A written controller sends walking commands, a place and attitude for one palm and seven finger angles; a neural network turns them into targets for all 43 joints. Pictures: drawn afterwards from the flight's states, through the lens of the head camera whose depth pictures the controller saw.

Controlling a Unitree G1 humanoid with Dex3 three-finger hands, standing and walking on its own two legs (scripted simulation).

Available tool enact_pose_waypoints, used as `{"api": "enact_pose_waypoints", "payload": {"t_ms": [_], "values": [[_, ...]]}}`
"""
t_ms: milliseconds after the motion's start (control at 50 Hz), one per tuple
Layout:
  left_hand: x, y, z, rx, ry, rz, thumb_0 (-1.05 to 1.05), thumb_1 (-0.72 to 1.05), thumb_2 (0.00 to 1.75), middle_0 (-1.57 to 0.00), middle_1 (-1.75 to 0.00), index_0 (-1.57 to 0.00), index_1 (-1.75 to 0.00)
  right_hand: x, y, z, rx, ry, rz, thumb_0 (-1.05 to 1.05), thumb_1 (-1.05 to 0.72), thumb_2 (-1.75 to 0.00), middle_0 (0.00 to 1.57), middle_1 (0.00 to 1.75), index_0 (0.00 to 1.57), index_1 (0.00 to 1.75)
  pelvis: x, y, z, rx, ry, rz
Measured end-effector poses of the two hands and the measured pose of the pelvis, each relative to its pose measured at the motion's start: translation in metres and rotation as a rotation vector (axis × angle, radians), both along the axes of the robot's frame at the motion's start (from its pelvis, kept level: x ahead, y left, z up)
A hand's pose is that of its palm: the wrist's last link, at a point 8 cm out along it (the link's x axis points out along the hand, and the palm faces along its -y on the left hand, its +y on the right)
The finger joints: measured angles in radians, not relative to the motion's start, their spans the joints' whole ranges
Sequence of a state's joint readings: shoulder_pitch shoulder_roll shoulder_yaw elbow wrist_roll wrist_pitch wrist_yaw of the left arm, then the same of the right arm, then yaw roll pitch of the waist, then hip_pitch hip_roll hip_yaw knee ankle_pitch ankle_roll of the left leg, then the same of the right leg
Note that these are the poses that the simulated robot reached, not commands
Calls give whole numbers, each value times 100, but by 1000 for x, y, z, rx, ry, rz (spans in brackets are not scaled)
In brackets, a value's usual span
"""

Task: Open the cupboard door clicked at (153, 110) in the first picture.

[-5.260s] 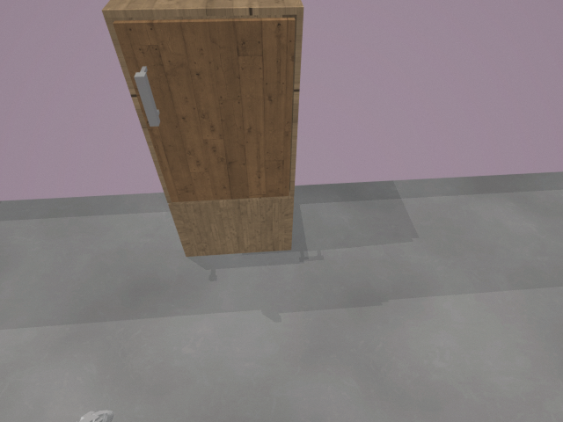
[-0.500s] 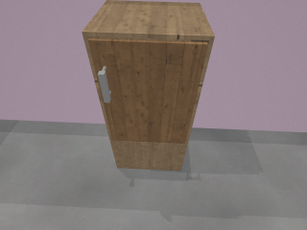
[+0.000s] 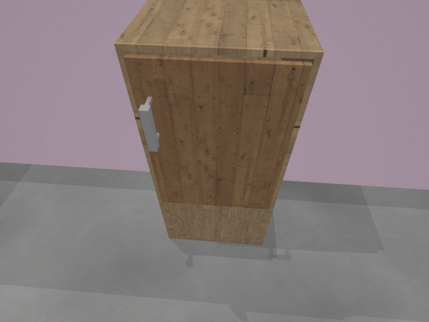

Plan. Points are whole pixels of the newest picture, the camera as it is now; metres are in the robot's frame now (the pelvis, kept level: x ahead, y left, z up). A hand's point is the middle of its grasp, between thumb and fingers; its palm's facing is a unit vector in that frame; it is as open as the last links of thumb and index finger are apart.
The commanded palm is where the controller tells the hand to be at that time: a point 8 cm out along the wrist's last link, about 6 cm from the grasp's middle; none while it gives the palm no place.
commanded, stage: come to a stop and stand still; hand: left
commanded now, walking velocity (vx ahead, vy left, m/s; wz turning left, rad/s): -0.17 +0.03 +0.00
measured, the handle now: (151, 124) +0.57 +0.21 +0.03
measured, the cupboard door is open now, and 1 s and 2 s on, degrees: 0 0 0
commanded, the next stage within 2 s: look again from close up in 1.40 s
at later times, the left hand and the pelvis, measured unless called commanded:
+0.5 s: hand out of the picture +0.04 +0.20 -0.17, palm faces +0.03 -0.98 -0.20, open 7.4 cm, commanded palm none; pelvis +0.02 +0.03 +0.00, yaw -2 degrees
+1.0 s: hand out of the picture +0.09 +0.21 -0.17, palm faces -0.05 -0.98 -0.21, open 7.4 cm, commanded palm none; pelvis +0.04 +0.03 +0.00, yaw -2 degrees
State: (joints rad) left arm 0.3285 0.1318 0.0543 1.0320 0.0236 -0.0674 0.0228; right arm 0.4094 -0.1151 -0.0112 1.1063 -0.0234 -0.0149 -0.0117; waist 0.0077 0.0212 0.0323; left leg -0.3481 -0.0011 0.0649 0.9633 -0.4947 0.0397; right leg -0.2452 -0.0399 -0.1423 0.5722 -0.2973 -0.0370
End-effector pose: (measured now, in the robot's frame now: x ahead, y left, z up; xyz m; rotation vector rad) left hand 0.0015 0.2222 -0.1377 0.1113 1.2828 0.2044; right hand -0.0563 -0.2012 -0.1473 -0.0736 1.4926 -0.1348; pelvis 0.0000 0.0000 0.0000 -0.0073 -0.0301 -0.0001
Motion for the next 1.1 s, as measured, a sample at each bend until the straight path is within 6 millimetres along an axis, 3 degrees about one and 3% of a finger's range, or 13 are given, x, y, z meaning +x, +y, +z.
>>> {"api": "enact_pose_waypoints", "payload": {"t_ms": [100, 160, 260, 400, 540, 720, 860, 980, 1100], "values": [[0, 9, 1, -16, 56, 6, 1, 92, 90, -20, -29, -20, -30, 66, -1, 12, -39, -117, 28, 1, -91, -90, 20, 30, 20, 30, 16, 12, 7, 7, 2, 3], [4, 15, -11, -47, 93, 2, 1, 91, 90, -20, -29, -20, -30, 93, -5, 9, -95, -181, 37, 3, -94, -90, 20, 30, 20, 30, 27, 26, -2, -23, -4, -12], [18, 25, -17, -64, 113, 1, 1, 91, 90, -20, -29, -20, -30, 124, 5, 16, -123, -215, 52, 2, -93, -90, 20, 30, 20, 30, 35, 36, -2, -7, 5, -10], [29, 32, -9, -30, 88, -34, 1, 91, 90, -20, -29, -20, -30, 153, 8, 16, -103, -284, 48, 1, -92, -90, 20, 30, 20, 30, 27, 33, 0, -2, 27, -26], [30, 31, -4, 8, 58, -65, 1, 91, 90, -20, -29, -20, -30, 150, 0, 12, -74, -310, 30, 1, -91, -90, 20, 30, 20, 30, 22, 27, -3, -16, 24, -34], [66, 44, 2, 37, -47, -103, 1, 90, 90, -20, -29, -20, -30, 117, -1, 8, -82, -261, 21, 1, -91, -90, 20, 30, 20, 30, 27, 33, -4, -12, 16, -26], [79, 45, 6, 36, -42, -136, 1, 90, 90, -20, -29, -20, -30, 102, 1, 10, -74, -201, 12, 1, -91, -90, 20, 30, 20, 30, 33, 31, 1, -1, 24, -36], [83, 41, 3, 18, -11, -142, 1, 90, 90, -20, -29, -20, -30, 100, 2, 12, -74, -165, 10, 1, -91, -90, 20, 30, 20, 30, 40, 30, 3, 1, 24, -40], [83, 37, -1, -2, 18, -134, 1, 90, 90, -20, -29, -20, -30, 111, 2, 14, -83, -158, 17, 1, -91, -90, 20, 30, 20, 30, 48, 30, 4, 1, 22, -42]]}}
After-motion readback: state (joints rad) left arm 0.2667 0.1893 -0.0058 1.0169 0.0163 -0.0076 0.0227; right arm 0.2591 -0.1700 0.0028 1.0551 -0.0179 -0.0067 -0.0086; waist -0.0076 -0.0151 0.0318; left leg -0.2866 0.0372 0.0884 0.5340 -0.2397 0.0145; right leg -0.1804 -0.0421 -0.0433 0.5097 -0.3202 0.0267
